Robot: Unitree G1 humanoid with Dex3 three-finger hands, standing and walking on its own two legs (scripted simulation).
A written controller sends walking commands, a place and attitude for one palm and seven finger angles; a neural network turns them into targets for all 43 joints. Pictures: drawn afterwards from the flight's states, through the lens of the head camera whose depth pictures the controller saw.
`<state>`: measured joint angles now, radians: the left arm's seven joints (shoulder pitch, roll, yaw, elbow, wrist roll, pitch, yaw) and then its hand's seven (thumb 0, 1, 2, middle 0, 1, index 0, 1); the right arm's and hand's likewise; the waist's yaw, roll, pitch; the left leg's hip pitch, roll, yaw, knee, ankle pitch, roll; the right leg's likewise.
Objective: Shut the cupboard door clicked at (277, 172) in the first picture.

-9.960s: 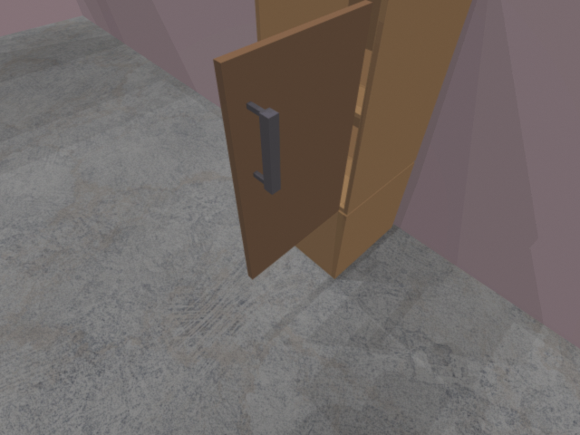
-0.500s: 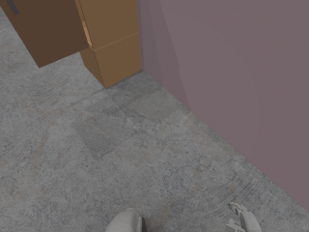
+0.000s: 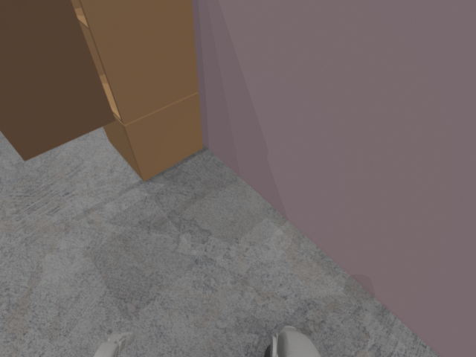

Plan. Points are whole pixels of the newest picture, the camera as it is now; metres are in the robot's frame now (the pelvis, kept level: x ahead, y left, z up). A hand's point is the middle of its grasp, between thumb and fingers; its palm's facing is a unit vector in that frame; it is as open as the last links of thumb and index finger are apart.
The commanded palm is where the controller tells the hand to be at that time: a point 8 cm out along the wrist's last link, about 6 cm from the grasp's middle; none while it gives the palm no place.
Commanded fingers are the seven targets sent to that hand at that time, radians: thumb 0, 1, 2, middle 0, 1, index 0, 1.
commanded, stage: walk to a spot facing it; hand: left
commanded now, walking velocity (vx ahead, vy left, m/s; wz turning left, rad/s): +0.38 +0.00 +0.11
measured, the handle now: out of the picture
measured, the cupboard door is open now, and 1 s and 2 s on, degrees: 91 91 91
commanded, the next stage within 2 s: turn to face it in 0.44 s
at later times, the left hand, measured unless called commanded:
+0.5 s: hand (153, 338) +0.19 +0.16 -0.18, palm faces +0.21 -0.96 -0.19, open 7.2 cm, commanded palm none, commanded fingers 0.00 0.90 0.90 -0.20 -0.30 -0.20 -0.30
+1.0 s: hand (127, 221) +0.44 +0.27 -0.16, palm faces +0.37 -0.91 -0.20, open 7.4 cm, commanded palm none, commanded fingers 0.00 0.90 0.90 -0.20 -0.30 -0.20 -0.30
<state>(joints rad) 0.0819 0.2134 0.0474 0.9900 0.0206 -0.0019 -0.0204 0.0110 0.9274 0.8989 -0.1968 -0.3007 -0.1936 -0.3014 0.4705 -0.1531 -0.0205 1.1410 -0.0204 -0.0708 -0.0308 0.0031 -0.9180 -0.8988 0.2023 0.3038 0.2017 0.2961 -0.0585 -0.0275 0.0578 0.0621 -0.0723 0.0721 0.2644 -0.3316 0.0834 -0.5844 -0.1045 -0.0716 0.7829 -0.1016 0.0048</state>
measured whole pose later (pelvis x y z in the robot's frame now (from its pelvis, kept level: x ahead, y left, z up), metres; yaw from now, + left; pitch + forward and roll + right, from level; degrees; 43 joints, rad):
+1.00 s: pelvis +0.38 +0.05 +0.00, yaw +22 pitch +2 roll -1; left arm 0.08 0.20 0.06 0.91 0.02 0.03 0.02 0.00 0.91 0.90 -0.20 -0.30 -0.20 -0.30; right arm 0.23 -0.18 -0.05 0.99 -0.02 0.01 -0.01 0.01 -0.92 -0.90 0.21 0.30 0.21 0.30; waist -0.04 -0.01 0.06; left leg -0.29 -0.08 -0.04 0.47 -0.21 0.09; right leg -0.52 -0.07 0.01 0.96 -0.35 0.09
